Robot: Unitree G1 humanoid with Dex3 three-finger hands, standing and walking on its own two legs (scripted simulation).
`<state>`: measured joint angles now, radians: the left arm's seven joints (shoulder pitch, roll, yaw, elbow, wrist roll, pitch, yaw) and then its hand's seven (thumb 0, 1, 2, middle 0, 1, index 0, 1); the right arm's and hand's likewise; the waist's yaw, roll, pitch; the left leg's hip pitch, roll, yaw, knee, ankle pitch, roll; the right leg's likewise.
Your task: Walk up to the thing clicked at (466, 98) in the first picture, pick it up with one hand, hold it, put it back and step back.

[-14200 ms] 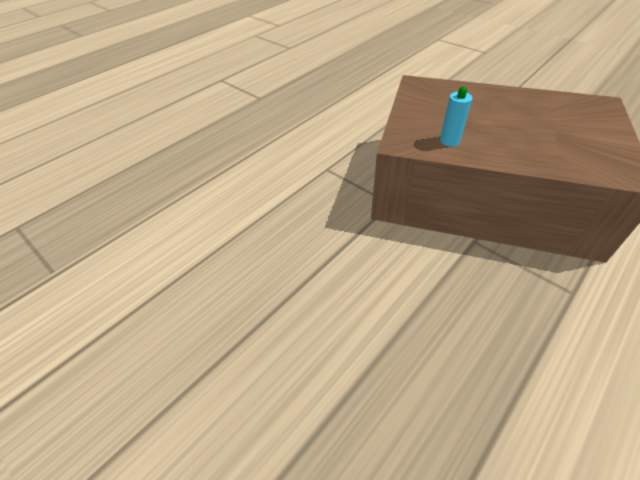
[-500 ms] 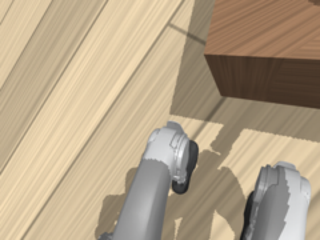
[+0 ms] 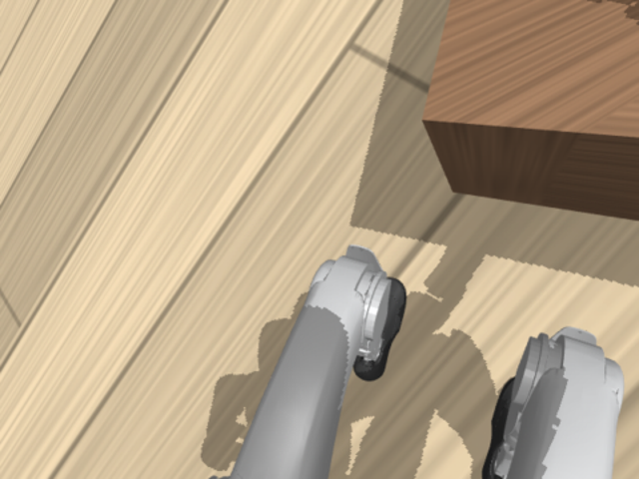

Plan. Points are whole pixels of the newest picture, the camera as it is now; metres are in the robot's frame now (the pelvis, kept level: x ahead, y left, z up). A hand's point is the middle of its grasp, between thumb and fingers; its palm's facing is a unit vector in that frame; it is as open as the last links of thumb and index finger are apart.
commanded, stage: settle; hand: right
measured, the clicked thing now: out of the picture +0.69 -0.17 +0.05
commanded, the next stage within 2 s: lift in 0.30 s
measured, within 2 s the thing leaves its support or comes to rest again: neither
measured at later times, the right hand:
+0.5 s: hand out of the picture +0.68 -0.17 +0.14, palm faces +0.11 +0.99 -0.04, open 11.9 cm
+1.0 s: hand out of the picture +0.55 -0.17 +0.22, palm faces +0.17 +0.98 -0.04, open 11.9 cm
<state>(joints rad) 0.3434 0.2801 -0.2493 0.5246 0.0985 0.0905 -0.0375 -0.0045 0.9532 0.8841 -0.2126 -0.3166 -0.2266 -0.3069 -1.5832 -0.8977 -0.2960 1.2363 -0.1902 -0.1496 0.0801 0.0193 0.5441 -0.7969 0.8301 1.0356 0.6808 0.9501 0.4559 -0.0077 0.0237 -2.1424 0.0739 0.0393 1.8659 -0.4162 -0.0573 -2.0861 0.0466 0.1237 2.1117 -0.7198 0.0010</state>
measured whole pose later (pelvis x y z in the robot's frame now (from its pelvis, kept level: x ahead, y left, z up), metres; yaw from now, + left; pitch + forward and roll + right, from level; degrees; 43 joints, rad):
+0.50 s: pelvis +0.04 +0.01 +0.10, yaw -2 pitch +39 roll +5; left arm 0.33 0.29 -0.15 0.54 0.04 0.02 -0.01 0.00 0.92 0.87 -0.19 -0.29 -0.20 -0.29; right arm -1.35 -0.71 -0.38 1.15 -0.05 -0.12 0.07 0.00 0.61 -0.93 0.75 1.22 0.62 1.11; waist 0.35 -0.06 -0.07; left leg -1.83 0.06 0.04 1.62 -0.46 -0.04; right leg -1.74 0.01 0.10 1.79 -0.73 0.01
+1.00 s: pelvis +0.06 +0.02 +0.20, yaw -3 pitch +27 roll +2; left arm 0.29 0.24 -0.02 0.66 0.01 -0.06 0.05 0.00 0.87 0.89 -0.19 -0.28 -0.19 -0.29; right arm -0.69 -0.34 -0.32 0.76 0.08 -0.20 -0.01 -0.02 0.61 -0.91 0.76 1.21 0.64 1.11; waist 0.18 -0.02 -0.12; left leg -1.34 0.04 0.03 1.29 -0.41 -0.02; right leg -1.24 -0.02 0.06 1.41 -0.64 0.03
